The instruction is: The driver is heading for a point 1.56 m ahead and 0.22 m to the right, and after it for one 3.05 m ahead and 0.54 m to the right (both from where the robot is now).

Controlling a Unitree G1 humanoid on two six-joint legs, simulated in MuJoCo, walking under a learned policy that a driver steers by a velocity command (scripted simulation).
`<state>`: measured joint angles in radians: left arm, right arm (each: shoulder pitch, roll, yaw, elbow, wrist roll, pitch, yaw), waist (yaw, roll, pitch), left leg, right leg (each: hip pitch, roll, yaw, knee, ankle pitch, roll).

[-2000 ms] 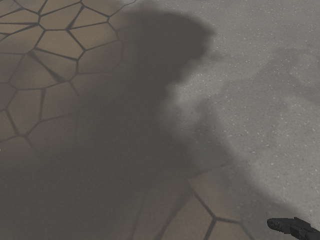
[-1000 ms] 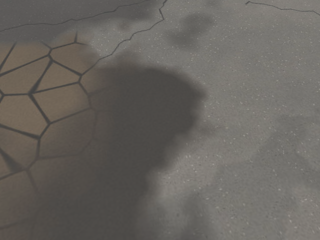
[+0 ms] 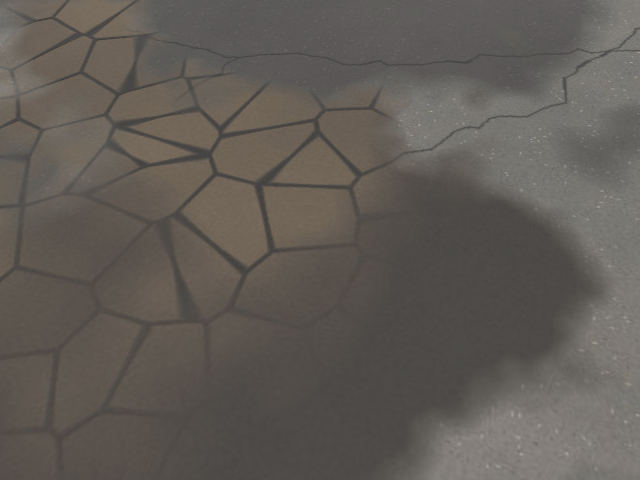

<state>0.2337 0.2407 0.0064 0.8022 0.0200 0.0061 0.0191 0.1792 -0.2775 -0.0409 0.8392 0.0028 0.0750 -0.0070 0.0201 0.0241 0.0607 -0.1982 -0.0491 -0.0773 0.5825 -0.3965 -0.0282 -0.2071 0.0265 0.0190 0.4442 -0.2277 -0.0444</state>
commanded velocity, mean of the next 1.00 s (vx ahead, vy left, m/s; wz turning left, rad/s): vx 0.00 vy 0.00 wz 0.03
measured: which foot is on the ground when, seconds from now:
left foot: up 0.00-0.02, down 0.04-1.00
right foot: down 0.00-1.00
